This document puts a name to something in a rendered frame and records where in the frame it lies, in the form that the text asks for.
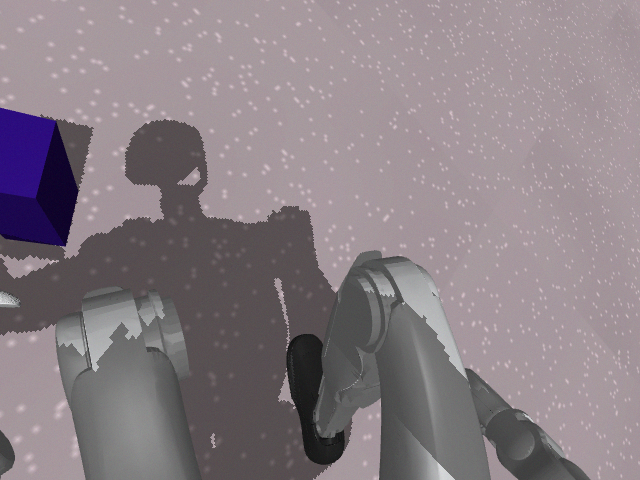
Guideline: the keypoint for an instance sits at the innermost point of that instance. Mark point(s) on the right robot foot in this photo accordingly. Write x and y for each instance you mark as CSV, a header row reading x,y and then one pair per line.
x,y
304,368

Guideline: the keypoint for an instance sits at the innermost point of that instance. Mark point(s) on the right robot arm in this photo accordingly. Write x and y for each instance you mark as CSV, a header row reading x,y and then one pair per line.
x,y
526,451

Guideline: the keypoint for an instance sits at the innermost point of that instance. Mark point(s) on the left robot hand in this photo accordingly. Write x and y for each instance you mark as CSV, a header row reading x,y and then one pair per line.
x,y
9,300

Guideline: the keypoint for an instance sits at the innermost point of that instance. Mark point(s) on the carton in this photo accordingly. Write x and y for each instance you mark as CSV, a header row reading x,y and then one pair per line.
x,y
38,191

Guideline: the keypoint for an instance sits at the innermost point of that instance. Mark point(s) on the right robot hand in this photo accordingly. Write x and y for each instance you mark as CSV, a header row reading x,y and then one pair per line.
x,y
488,403

